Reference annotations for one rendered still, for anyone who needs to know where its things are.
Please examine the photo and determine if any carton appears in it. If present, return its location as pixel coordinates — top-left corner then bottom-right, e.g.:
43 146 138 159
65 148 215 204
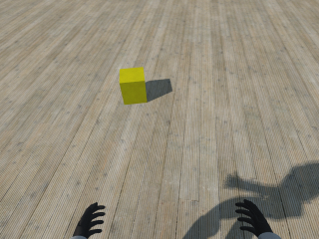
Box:
119 67 148 105

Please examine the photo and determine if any left robot hand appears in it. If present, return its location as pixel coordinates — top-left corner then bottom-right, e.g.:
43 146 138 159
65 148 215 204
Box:
72 202 106 239

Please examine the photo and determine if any right robot hand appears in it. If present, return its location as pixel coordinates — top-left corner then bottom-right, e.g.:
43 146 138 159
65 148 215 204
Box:
235 199 273 238

